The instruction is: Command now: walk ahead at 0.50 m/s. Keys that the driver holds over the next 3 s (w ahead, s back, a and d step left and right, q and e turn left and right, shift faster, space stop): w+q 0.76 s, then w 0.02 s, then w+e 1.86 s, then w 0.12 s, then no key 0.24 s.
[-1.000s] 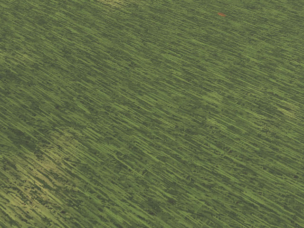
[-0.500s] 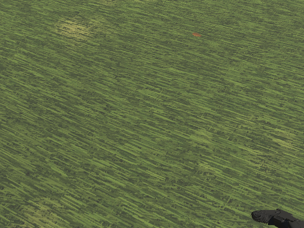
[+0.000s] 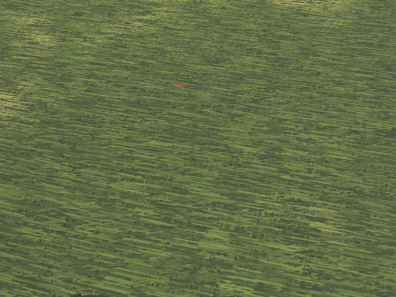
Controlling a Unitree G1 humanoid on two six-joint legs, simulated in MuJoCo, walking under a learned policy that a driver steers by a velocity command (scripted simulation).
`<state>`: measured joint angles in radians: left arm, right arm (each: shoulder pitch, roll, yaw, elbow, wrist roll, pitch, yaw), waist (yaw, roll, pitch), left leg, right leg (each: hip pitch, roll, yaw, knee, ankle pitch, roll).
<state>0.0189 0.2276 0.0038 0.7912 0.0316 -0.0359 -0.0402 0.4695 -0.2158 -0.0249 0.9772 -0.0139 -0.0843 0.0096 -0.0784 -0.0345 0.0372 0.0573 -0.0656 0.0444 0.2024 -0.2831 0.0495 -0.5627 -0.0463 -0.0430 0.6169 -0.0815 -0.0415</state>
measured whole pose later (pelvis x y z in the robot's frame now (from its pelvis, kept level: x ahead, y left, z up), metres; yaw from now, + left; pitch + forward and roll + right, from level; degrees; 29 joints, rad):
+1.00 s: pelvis +0.50 +0.09 +0.00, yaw +23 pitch +0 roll +1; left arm 0.15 0.25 0.04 0.83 0.02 -0.02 -0.03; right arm 0.36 -0.24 -0.05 0.93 -0.01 -0.07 0.01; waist -0.03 -0.05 0.05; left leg 0.04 -0.14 0.01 0.18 -0.22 0.12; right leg -0.67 -0.12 -0.02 0.80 -0.03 -0.01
